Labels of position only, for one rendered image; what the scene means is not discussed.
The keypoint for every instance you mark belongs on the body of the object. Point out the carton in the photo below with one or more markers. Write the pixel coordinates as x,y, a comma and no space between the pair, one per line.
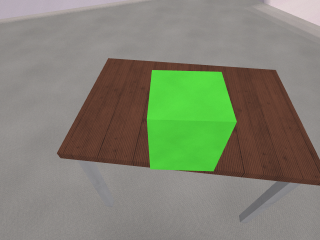
190,119

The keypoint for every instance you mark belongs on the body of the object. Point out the table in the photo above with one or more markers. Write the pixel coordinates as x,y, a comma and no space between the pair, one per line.
268,142

